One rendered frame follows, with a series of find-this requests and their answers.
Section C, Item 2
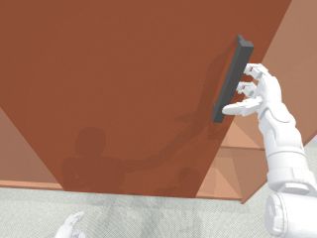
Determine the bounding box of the right robot forearm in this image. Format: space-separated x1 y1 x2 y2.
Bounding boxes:
258 101 317 197

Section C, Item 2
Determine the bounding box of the handle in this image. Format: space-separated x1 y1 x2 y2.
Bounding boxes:
212 35 255 123

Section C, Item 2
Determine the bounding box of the robot left hand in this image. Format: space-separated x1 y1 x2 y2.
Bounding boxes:
54 211 85 238

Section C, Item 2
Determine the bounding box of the wardrobe door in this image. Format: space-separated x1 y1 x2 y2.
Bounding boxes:
0 0 292 198
0 107 58 183

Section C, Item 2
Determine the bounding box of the robot right hand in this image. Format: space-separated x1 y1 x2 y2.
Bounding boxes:
222 63 282 117

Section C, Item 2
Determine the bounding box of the robot right upper arm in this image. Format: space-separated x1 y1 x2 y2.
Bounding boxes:
264 192 317 238

